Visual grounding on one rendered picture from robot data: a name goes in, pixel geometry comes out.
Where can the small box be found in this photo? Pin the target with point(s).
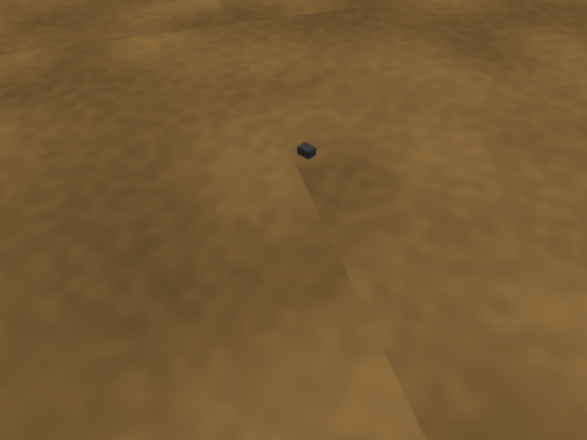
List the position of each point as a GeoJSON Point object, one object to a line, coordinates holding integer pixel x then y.
{"type": "Point", "coordinates": [306, 150]}

